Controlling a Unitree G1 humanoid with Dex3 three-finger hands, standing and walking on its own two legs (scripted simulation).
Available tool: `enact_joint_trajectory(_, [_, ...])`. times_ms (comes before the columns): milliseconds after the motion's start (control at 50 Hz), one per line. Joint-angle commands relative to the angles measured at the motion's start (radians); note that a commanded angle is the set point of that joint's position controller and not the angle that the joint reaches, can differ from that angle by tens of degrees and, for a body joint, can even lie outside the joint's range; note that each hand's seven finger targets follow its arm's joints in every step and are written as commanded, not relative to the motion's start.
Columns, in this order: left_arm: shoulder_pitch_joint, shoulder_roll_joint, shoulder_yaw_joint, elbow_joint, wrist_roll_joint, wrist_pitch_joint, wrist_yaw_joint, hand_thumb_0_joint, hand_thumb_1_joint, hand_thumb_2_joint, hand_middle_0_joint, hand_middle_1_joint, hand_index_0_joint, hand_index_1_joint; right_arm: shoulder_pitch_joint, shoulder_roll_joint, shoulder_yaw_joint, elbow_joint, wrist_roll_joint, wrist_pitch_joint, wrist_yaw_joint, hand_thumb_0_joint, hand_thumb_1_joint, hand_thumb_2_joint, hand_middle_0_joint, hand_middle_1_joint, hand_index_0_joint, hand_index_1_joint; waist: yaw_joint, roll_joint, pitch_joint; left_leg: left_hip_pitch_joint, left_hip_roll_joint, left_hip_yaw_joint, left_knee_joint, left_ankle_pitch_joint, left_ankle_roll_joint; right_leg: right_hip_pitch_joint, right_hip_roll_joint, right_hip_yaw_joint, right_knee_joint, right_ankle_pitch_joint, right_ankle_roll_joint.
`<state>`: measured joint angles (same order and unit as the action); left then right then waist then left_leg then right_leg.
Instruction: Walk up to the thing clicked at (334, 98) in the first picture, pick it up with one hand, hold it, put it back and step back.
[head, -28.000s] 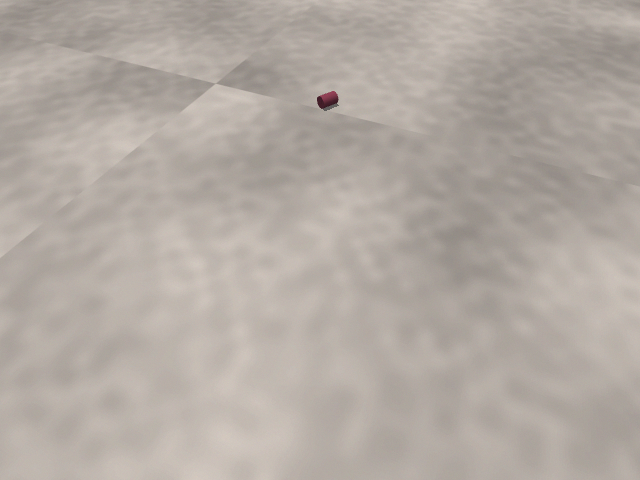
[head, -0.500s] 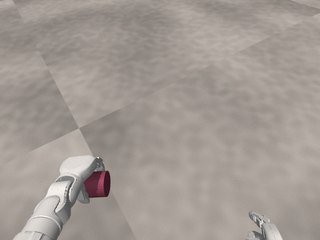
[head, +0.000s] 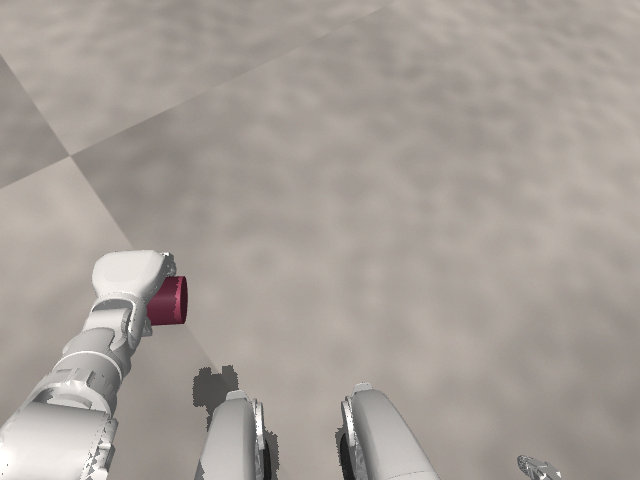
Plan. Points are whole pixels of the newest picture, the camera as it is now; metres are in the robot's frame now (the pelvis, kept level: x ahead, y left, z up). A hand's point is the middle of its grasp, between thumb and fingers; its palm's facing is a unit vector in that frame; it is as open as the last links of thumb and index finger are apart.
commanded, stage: crouch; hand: left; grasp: from above
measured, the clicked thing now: (148, 301) +0.39 +0.22 -0.15
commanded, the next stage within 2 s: lower in 1.22 s
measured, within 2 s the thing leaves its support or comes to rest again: neither
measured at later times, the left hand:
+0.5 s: hand (180, 314) +0.42 +0.22 -0.33, palm faces -0.44 -0.01 -0.90, open 9.7 cm
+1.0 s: hand (190, 315) +0.44 +0.22 -0.42, palm faces -0.46 -0.02 -0.89, open 9.6 cm
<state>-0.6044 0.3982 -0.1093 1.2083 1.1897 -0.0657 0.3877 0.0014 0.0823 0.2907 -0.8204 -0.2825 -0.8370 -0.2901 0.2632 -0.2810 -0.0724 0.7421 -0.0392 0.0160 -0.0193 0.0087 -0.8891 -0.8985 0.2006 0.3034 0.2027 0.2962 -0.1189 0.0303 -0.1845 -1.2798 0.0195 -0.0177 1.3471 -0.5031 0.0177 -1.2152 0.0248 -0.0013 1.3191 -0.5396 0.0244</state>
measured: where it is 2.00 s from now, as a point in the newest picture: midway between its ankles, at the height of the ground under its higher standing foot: outside the picture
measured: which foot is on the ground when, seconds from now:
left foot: down 0.00-1.00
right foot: down 0.00-1.00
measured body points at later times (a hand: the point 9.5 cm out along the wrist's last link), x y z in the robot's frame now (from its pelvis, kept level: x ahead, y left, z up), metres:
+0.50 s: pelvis -0.02 -0.01 -0.17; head +0.19 +0.03 +0.23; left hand +0.44 +0.22 -0.28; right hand +0.03 -0.28 -0.29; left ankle +0.06 +0.11 -0.60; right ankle +0.04 -0.13 -0.60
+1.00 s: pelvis -0.03 -0.01 -0.24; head +0.22 +0.03 +0.13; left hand +0.46 +0.22 -0.37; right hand +0.00 -0.29 -0.35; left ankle +0.06 +0.11 -0.60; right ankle +0.04 -0.14 -0.60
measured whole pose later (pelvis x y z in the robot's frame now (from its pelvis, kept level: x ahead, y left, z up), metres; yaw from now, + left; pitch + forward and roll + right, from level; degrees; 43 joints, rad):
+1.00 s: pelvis -0.03 -0.01 -0.24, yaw -5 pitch +38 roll -7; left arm -0.91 0.65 0.08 1.39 1.25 -0.16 0.42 0.00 0.08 0.29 -0.84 -0.24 -0.85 -0.25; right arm 0.17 -0.25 0.02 0.75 -0.14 -0.06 0.12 0.00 -0.91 -0.91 0.20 0.30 0.20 0.30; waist -0.22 0.01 -0.11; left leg -2.19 0.03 -0.10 2.19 -0.68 0.00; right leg -2.09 0.06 -0.08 2.15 -0.73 0.01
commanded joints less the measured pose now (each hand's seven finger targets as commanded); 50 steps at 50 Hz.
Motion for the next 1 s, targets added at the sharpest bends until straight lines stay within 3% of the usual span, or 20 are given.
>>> enact_joint_trajectory(0, [-0.379,0.243,0.08,-0.122,-0.011,0.021,0.058,0.0,0.757,0.606,-1.156,-0.394,-1.147,-0.407,0.086,-0.166,-0.055,-0.076,-0.006,-0.041,-0.015,0.0,-0.887,-0.895,0.2,0.299,0.2,0.299,-0.004,0.084,-0.508,0.244,-0.016,-0.027,-0.03,0.127,-0.006,-0.032,0.01,-0.043,-0.015,0.164,-0.065])
enact_joint_trajectory(20, [-0.373,0.251,0.089,-0.1,-0.018,0.023,0.053,0.0,0.748,0.649,-1.159,-0.408,-1.143,-0.427,0.086,-0.168,-0.054,-0.075,-0.012,-0.044,-0.013,0.0,-0.889,-0.896,0.199,0.299,0.2,0.299,-0.007,0.065,-0.507,0.207,-0.015,-0.029,-0.007,0.1,-0.003,-0.061,0.007,-0.042,0.0,0.14,-0.064])
enact_joint_trajectory(60, [-0.474,0.277,0.088,-0.133,-0.017,0.019,0.042,0.0,0.743,0.659,-1.164,-0.413,-1.146,-0.435,0.084,-0.162,-0.049,-0.069,-0.018,-0.052,-0.013,0.0,-0.892,-0.897,0.199,0.299,0.2,0.299,-0.021,0.117,-0.545,0.158,-0.018,-0.023,0.041,0.051,-0.001,-0.122,0.006,-0.039,0.044,0.102,-0.066])
enact_joint_trajectory(100, [-0.473,0.285,0.097,-0.12,-0.022,0.013,0.033,0.0,0.774,0.672,-1.18,-0.435,-1.167,-0.451,0.089,-0.164,-0.044,-0.071,-0.022,-0.059,-0.009,0.0,-0.893,-0.897,0.199,0.299,0.199,0.299,-0.029,0.102,-0.581,0.11,-0.019,-0.029,0.098,0.028,0.004,-0.172,0.005,-0.047,0.092,0.078,-0.066])
enact_joint_trajectory(140, [-0.492,0.309,0.111,-0.099,-0.02,0.0,0.035,0.0,0.767,0.688,-1.173,-0.437,-1.159,-0.454,0.087,-0.172,-0.038,-0.068,-0.028,-0.064,-0.005,0.0,-0.89,-0.896,0.2,0.299,0.2,0.299,-0.038,0.132,-0.561,0.061,-0.018,-0.046,0.12,-0.03,-0.003,-0.256,0.001,-0.054,0.138,0.025,-0.069])
enact_joint_trajectory(200, [-0.561,0.363,0.133,-0.107,-0.003,-0.024,0.04,0.0,0.771,0.659,-1.178,-0.412,-1.167,-0.427,0.1,-0.18,-0.029,-0.056,-0.034,-0.072,0.001,0.0,-0.891,-0.896,0.2,0.299,0.2,0.299,-0.056,0.134,-0.615,0.013,-0.021,-0.057,0.18,-0.073,-0.002,-0.313,0.001,-0.063,0.194,-0.007,-0.069])
enact_joint_trajectory(280, [-0.612,0.381,0.14,-0.111,0.003,-0.047,0.059,0.0,0.745,0.695,-1.178,-0.421,-1.159,-0.443,0.106,-0.17,-0.014,-0.039,-0.042,-0.085,0.016,0.0,-0.898,-0.9,0.199,0.299,0.2,0.299,-0.067,0.167,-0.666,-0.041,-0.022,-0.036,0.272,-0.062,0.003,-0.367,0.004,-0.061,0.243,0.007,-0.065])
enact_joint_trajectory(300, [-0.591,0.401,0.153,-0.088,0.008,-0.046,0.069,0.0,0.751,0.681,-1.168,-0.429,-1.156,-0.445,0.105,-0.171,-0.011,-0.037,-0.045,-0.088,0.02,0.0,-0.896,-0.899,0.199,0.299,0.2,0.299,-0.057,0.168,-0.664,-0.048,-0.022,-0.04,0.281,-0.064,0.001,-0.385,0.004,-0.065,0.259,0.002,-0.065])
enact_joint_trajectory(340, [-0.635,0.379,0.146,-0.097,0.011,-0.051,0.079,0.0,0.74,0.711,-1.166,-0.428,-1.148,-0.45,0.114,-0.173,-0.007,-0.023,-0.052,-0.093,0.03,0.0,-0.896,-0.899,0.199,0.299,0.2,0.299,-0.082,0.188,-0.701,-0.048,-0.02,-0.042,0.325,-0.015,0.002,-0.415,0.006,-0.073,0.292,0.04,-0.065])
enact_joint_trajectory(500, [-0.623,0.41,0.173,-0.009,0.037,-0.047,0.091,0.0,0.763,0.687,-1.197,-0.396,-1.175,-0.422,0.117,-0.178,0.001,-0.006,-0.074,-0.103,0.072,0.0,-0.905,-0.903,0.199,0.299,0.199,0.299,-0.08,0.252,-0.697,-0.065,-0.008,-0.056,0.442,0.136,-0.007,-0.511,0.007,-0.093,0.424,0.14,-0.065])
enact_joint_trajectory(520, [-0.631,0.383,0.164,-0.017,0.037,-0.049,0.09,0.0,0.781,0.687,-1.2,-0.406,-1.182,-0.427,0.122,-0.174,0.004,-0.008,-0.079,-0.104,0.079,0.0,-0.904,-0.903,0.199,0.299,0.199,0.299,-0.093,0.272,-0.695,-0.06,-0.008,-0.056,0.457,0.157,-0.009,-0.519,0.005,-0.095,0.437,0.152,-0.065])
enact_joint_trajectory(540, [-0.662,0.416,0.177,-0.063,0.036,-0.058,0.088,0.0,0.763,0.657,-1.184,-0.404,-1.169,-0.422,0.132,-0.172,0.001,-0.004,-0.079,-0.102,0.086,0.0,-0.907,-0.904,0.199,0.299,0.199,0.299,-0.088,0.274,-0.704,-0.068,-0.007,-0.047,0.479,0.168,-0.004,-0.505,0.012,-0.094,0.443,0.168,-0.064])
enact_joint_trajectory(580, [-0.593,0.399,0.169,0.021,0.041,-0.052,0.083,0.0,0.771,0.673,-1.199,-0.389,-1.178,-0.413,0.118,-0.173,0.007,-0.014,-0.08,-0.102,0.093,0.0,-0.907,-0.904,0.199,0.299,0.199,0.299,-0.085,0.247,-0.685,-0.12,-0.01,-0.04,0.502,0.154,0.001,-0.506,0.016,-0.095,0.458,0.168,-0.062])
enact_joint_trajectory(640, [-0.653,0.448,0.194,-0.037,0.041,-0.062,0.082,0.0,0.77,0.655,-1.198,-0.386,-1.179,-0.408,0.122,-0.174,0.001,-0.013,-0.084,-0.098,0.103,0.0,-0.907,-0.903,0.199,0.299,0.199,0.299,-0.082,0.268,-0.7,-0.14,-0.005,-0.033,0.536,0.14,0.004,-0.516,0.025,-0.094,0.476,0.161,-0.061])
enact_joint_trajectory(700, [-0.627,0.436,0.19,-0.021,0.042,-0.066,0.078,0.0,0.742,0.651,-1.174,-0.381,-1.155,-0.402,0.115,-0.18,0.001,-0.01,-0.085,-0.095,0.113,0.0,-0.907,-0.903,0.199,0.299,0.199,0.299,-0.087,0.268,-0.685,-0.15,0.001,-0.043,0.561,0.153,0.001,-0.548,0.029,-0.102,0.512,0.166,-0.061])
enact_joint_trajectory(760, [-0.634,0.458,0.205,-0.014,0.041,-0.074,0.081,0.0,0.74,0.617,-1.156,-0.39,-1.147,-0.401,0.126,-0.185,0.005,-0.012,-0.089,-0.093,0.12,0.0,-0.908,-0.903,0.199,0.299,0.2,0.299,-0.095,0.266,-0.668,-0.187,0.0,-0.047,0.577,0.136,0.0,-0.555,0.027,-0.106,0.541,0.164,-0.061])
enact_joint_trajectory(780, [-0.656,0.5,0.222,-0.036,0.044,-0.08,0.081,0.0,0.74,0.627,-1.162,-0.385,-1.148,-0.401,0.123,-0.187,-0.001,-0.008,-0.087,-0.092,0.121,0.0,-0.909,-0.904,0.199,0.299,0.2,0.299,-0.087,0.268,-0.671,-0.195,0.003,-0.041,0.595,0.129,0.005,-0.564,0.031,-0.103,0.541,0.161,-0.059])
enact_joint_trajectory(820, [-0.673,0.496,0.222,-0.044,0.042,-0.091,0.078,0.0,0.741,0.613,-1.172,-0.359,-1.155,-0.379,0.132,-0.185,0.004,-0.003,-0.092,-0.09,0.126,0.0,-0.909,-0.904,0.199,0.299,0.199,0.299,-0.098,0.268,-0.685,-0.215,0.002,-0.038,0.616,0.131,0.006,-0.551,0.035,-0.103,0.555,0.169,-0.058])
enact_joint_trajectory(880, [-0.644,0.481,0.218,0.01,0.046,-0.089,0.08,0.0,0.768,0.626,-1.175,-0.397,-1.165,-0.409,0.124,-0.19,0.007,-0.008,-0.095,-0.091,0.13,0.0,-0.909,-0.904,0.199,0.299,0.199,0.299,-0.102,0.271,-0.65,-0.234,0.004,-0.044,0.625,0.108,0.004,-0.596,0.031,-0.108,0.576,0.147,-0.058])
enact_joint_trajectory(980, [-0.679,0.535,0.232,0.043,0.053,-0.096,0.082,0.0,0.776,0.613,-1.19,-0.364,-1.173,-0.382,0.124,-0.201,0.013,0.0,-0.096,-0.087,0.129,0.0,-0.908,-0.903,0.2,0.3,0.199,0.3,-0.102,0.251,-0.642,-0.301,0.006,-0.041,0.656,0.042,0.008,-0.615,0.04,-0.116,0.603,0.111,-0.059])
